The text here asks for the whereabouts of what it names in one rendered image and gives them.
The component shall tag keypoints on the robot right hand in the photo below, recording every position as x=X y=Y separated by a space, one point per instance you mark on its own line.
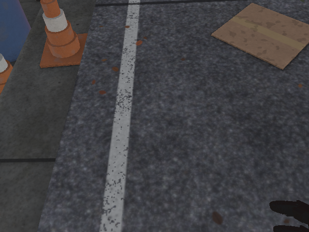
x=297 y=209

